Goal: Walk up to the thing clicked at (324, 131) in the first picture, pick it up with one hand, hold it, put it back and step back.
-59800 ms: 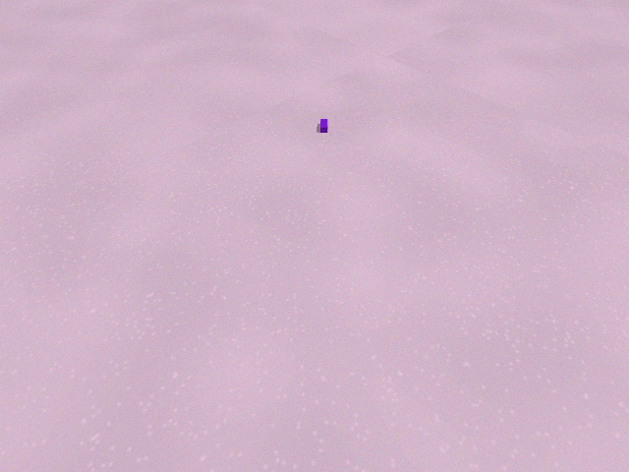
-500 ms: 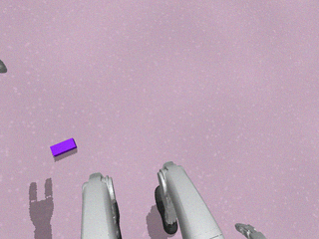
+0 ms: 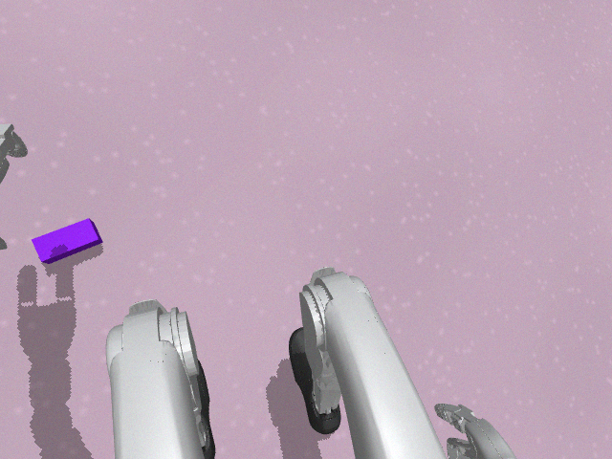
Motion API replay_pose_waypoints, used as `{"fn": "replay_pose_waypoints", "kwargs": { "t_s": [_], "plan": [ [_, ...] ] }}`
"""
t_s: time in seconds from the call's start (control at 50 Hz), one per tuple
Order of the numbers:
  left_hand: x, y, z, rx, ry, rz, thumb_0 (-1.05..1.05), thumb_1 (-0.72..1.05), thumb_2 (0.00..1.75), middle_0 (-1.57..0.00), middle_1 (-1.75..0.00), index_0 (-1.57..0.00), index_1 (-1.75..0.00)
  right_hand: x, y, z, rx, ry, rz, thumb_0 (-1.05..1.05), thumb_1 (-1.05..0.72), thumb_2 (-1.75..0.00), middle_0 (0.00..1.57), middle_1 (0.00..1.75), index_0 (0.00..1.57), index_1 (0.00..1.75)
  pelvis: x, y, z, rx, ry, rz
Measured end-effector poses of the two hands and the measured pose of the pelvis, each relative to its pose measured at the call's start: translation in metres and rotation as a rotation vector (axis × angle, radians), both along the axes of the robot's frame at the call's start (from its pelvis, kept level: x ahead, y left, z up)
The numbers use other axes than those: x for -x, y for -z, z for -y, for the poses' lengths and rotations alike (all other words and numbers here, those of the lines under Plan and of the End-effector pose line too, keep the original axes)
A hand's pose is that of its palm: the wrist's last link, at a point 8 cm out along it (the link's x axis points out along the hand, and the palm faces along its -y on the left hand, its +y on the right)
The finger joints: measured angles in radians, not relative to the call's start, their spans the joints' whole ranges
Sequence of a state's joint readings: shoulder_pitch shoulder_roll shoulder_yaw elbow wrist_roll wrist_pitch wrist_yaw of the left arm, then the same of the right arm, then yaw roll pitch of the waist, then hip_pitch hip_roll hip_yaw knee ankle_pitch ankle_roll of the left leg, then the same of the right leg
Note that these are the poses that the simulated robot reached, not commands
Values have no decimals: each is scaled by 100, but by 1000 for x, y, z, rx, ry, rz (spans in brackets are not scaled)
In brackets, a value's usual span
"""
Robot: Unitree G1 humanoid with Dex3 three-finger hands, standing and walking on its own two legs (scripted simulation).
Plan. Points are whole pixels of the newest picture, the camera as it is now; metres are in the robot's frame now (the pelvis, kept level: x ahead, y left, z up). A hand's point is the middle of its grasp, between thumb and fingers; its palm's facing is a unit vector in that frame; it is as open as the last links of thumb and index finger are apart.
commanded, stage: approach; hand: left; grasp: from above
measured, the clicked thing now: (68, 241) +0.45 +0.30 -0.39
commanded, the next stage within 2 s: rest palm in 0.42 s
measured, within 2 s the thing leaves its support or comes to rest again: neither
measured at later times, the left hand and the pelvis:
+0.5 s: hand (58, 246) +0.42 +0.30 -0.31, palm faces -0.42 -0.12 -0.90, open 12.2 cm; pelvis +0.01 -0.01 -0.10, yaw -3 degrees
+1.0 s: hand (45, 237) +0.43 +0.30 -0.28, palm faces -0.31 -0.10 -0.95, open 10.7 cm; pelvis +0.01 -0.01 -0.10, yaw -3 degrees
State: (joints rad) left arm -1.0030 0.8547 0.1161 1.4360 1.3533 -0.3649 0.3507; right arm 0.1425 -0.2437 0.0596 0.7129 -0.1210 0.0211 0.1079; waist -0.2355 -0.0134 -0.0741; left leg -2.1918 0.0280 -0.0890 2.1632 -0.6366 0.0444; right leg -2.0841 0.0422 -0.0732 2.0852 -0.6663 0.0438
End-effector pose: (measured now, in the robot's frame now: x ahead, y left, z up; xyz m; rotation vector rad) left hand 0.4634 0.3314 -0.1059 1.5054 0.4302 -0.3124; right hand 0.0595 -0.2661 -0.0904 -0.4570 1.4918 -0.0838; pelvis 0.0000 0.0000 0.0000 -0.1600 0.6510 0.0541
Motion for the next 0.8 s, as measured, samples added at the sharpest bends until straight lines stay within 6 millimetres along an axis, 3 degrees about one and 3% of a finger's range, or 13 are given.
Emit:
{"fn": "replay_pose_waypoints", "kwargs": {
  "t_s": [0.2, 0.42, 0.5, 0.58, 0.7, 0.8],
  "plan": [
    [20, 85, 18, 0, -33, -39, 0, -27, 73, -29, -90, -31, -87, 7, 62, -5, -59, -24, -14, 0, -92, -90, 20, 30, 20, 29, 2, 54, 8, -4, 13, 29],
    [32, 143, 35, 58, -54, -10, 0, -22, 71, -30, -89, -33, -85, 4, 81, 13, -39, -87, -16, 0, -92, -90, 20, 30, 20, 29, -5, 89, 14, 6, 46, 93],
    [35, 151, 29, 41, -77, 35, 0, -20, 70, -31, -89, -34, -85, -1, 84, 22, -17, -101, -9, 0, -91, -90, 20, 30, 20, 29, -7, 97, 14, 9, 55, 111],
    [36, 146, 18, 10, -117, 74, 0, -21, 71, -29, -89, -33, -85, -12, 87, 26, -13, -104, 17, 0, -91, -90, 20, 30, 20, 29, -9, 101, 14, 7, 57, 114],
    [40, 139, 5, -30, -133, -10, 0, -27, 75, -24, -91, -27, -87, -31, 94, 22, -39, -126, 63, 0, -91, -90, 20, 30, 20, 29, -10, 101, 13, 10, 54, 110],
    [45, 145, 13, 5, -103, -67, 0, -27, 80, -22, -89, -24, -85, -34, 96, 14, -71, -157, 74, 0, -92, -90, 20, 30, 20, 29, -8, 100, 13, 12, 52, 129]
  ]
}}
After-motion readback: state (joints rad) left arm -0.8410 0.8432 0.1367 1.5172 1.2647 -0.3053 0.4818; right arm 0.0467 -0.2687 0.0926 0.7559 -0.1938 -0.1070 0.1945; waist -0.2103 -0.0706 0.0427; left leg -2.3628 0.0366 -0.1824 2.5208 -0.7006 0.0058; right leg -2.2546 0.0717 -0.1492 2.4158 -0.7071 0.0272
